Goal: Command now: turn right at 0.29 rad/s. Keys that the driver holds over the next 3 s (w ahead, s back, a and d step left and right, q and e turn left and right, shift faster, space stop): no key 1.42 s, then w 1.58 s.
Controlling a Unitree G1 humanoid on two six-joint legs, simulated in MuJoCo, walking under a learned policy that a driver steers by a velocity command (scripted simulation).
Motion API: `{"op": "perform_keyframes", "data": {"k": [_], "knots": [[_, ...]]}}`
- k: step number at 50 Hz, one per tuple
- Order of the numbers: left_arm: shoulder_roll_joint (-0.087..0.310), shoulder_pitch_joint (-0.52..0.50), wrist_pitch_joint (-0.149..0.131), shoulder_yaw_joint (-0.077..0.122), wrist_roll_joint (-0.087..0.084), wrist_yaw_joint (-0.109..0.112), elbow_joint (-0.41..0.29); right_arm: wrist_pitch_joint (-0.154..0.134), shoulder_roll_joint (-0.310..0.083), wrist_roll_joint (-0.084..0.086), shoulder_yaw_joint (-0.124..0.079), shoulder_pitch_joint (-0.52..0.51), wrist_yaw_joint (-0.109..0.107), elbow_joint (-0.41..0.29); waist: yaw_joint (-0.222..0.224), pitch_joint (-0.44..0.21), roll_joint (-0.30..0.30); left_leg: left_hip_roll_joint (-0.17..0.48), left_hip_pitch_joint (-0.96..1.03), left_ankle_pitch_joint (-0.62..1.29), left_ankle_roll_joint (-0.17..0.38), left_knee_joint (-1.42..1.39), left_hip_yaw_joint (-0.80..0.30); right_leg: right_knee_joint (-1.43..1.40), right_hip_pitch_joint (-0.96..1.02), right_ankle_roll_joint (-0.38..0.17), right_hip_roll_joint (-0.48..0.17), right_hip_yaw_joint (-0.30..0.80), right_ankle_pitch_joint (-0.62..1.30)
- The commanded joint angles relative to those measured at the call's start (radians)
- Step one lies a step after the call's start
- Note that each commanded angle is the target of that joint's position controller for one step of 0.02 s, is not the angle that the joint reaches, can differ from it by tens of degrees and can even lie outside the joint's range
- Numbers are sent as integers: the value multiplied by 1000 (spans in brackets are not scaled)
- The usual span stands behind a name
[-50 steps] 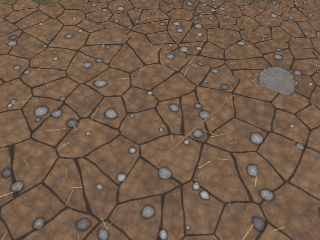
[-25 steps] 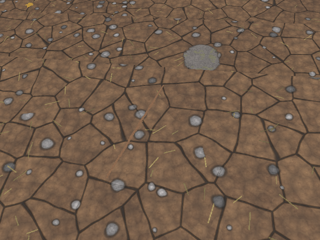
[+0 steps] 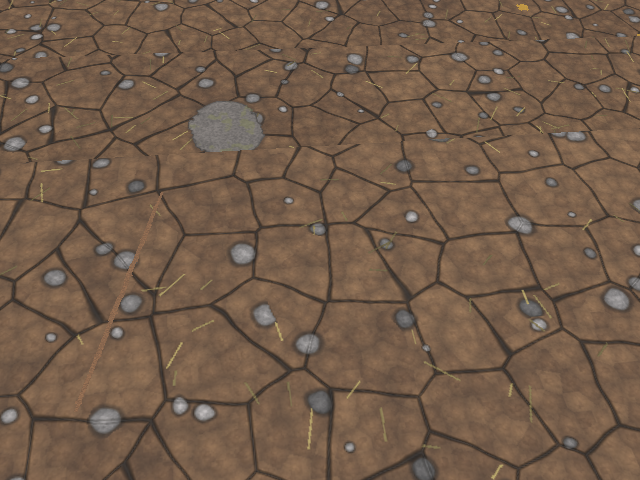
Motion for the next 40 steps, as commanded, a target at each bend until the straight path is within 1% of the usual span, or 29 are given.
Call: {"op": "perform_keyframes", "data": {"k": [1, 2, 3, 4, 5, 6, 7, 8, 9, 10, 11, 12, 13, 14, 15, 16, 19, 23, 32, 40], "knots": [[16, -47, -18, -11, 7, -5, -95, -2, -182, 4, -41, -36, 1, -59, -16, -128, 227, 215, 146, 430, 217, -83, -154, -188, 34, 5, -38, -55, -14], [17, -50, -18, -14, 7, -7, -95, 1, -192, 7, -43, -32, 5, -55, -22, -130, 238, 220, 133, 443, 219, -81, -154, -251, 79, 1, -40, -77, -8], [26, -42, -18, -12, 5, -8, -91, 3, -198, 11, -43, -23, 9, -49, -25, -131, 242, 224, 128, 443, 220, -73, -160, -313, 115, -4, -36, -94, 12], [31, -23, -18, -10, 4, -10, -82, 5, -199, 18, -40, -21, 12, -43, -17, -130, 237, 222, 121, 431, 214, -59, -161, -399, 157, -14, -31, -108, 65], [26, 12, -19, -9, 6, -13, -64, 6, -194, 26, -35, -30, 14, -39, 6, -124, 225, 210, 98, 413, 196, -37, -151, -532, 224, -33, -23, -124, 168], [27, 38, -20, -9, 10, -15, -50, 3, -176, 33, -27, -15, 15, -26, 22, -116, 206, 193, 59, 368, 160, -20, -138, -681, 310, -60, -17, -127, 289], [59, 41, -20, -7, 17, -10, -56, -7, -150, 24, -15, 32, 19, -8, 11, -135, 151, 168, -17, 268, 88, 4, -118, -708, 433, -91, -75, -44, 420], [139, 59, -17, 5, 27, 3, -70, -21, -96, -22, 7, 58, 28, -21, -26, -197, -73, 82, -115, 17, 1, 146, -29, -657, 544, -156, -264, 159, 722], [86, -7, -25, -15, 43, -7, -64, -23, -79, -17, 12, 25, 22, -29, -32, -167, -182, 44, -79, -190, -44, 94, -10, -663, 363, -275, -326, 200, 637], [30, -68, -39, -30, 43, -17, -83, -18, -125, -14, 5, -1, 16, -17, -25, -122, -113, 49, -31, -129, -65, 84, -9, -681, 314, -273, -268, 160, 493], [12, -66, -49, -35, 46, -19, -66, -18, -121, -15, 6, -20, 15, -13, -22, -116, -107, 43, -17, -21, -67, 46, -9, -674, 315, -226, -214, 121, 391], [31, -55, -56, -31, 44, -19, -60, -13, -124, -14, 6, -23, 11, -1, -11, -103, -108, 42, 2, 44, -71, 31, -10, -670, 305, -194, -180, 97, 346], [40, -48, -62, -30, 40, -20, -53, -8, -145, -14, 2, -8, 8, 5, -8, -78, -105, 51, 11, 80, -74, 19, -19, -678, 277, -179, -172, 97, 330], [33, -32, -64, -35, 39, -19, -48, -8, -149, -9, 1, -1, 9, 15, -8, -63, -78, 52, 21, 84, -70, 16, -18, -677, 261, -165, -158, 86, 329], [23, -20, -65, -39, 40, -19, -39, -10, -139, -5, 4, 5, 11, 26, -8, -59, -58, 51, 29, 91, -69, 8, -16, -668, 265, -157, -149, 77, 331], [21, -14, -66, -40, 37, -18, -35, -11, -138, -5, 5, 9, 11, 38, -4, -58, -39, 50, 29, 97, -69, 2, -15, -660, 272, -156, -143, 68, 341], [19, -18, -64, -41, 34, -13, -28, -15, -136, -4, 5, 19, 9, 70, -3, -60, -7, 53, 39, 116, -73, -13, -17, -649, 281, -158, -134, 59, 379], [10, -20, -62, -41, 32, -13, -11, -15, -139, -2, 5, 28, 3, 107, -4, -64, 18, 55, 54, 128, -77, -22, -15, -645, 288, -158, -121, 45, 402], [6, 1, -63, -37, 28, -11, 55, -11, -145, 3, 6, 39, -9, 180, -7, -68, 29, 55, 75, 142, -71, -27, -11, -636, 290, -147, -97, 11, 432], [8, 27, -64, -38, 25, -2, 126, -5, -137, 5, 8, 45, -15, 239, -7, -51, 31, 47, 74, 135, -63, -31, -5, -634, 283, -134, -81, -13, 418]]}}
